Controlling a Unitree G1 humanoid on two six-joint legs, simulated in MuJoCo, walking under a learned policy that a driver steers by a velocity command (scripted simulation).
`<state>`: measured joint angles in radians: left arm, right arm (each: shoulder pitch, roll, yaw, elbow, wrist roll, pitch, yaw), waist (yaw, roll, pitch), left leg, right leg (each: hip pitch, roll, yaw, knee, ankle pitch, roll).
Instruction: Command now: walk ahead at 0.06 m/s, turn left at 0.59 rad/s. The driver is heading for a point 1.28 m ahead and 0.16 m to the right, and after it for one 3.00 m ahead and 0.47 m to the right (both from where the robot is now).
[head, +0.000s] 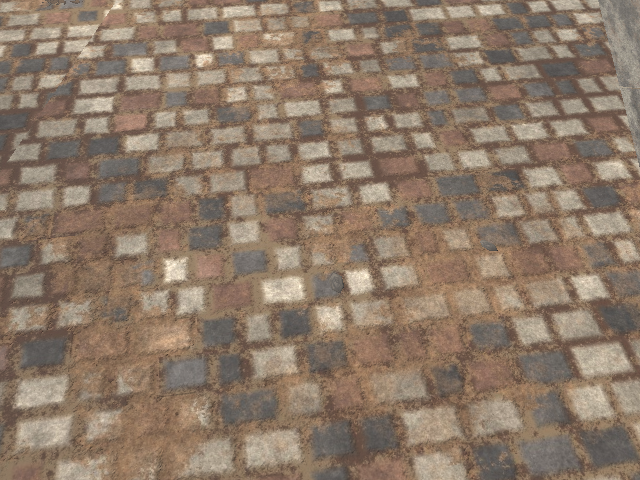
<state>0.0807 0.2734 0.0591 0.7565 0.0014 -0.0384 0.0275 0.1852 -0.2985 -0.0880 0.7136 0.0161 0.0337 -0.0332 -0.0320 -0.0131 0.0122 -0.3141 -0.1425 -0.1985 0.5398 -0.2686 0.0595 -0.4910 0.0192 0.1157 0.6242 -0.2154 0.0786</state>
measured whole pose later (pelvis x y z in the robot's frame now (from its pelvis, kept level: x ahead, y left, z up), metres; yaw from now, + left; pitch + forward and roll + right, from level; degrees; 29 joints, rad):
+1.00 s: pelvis +0.06 -0.04 +0.00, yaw -9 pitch +3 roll +3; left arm 0.13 0.31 0.06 0.63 0.00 0.02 0.00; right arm 0.14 -0.32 -0.09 0.73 0.00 0.04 -0.07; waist 0.01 0.02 0.08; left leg -0.59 -0.03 -0.06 1.28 -0.45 -0.08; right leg -0.42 0.04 0.07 0.50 -0.12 -0.05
